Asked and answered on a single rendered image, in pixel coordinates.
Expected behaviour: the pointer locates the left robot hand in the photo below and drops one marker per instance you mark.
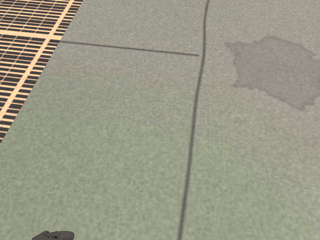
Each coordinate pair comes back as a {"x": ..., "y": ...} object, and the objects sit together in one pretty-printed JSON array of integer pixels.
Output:
[{"x": 57, "y": 235}]

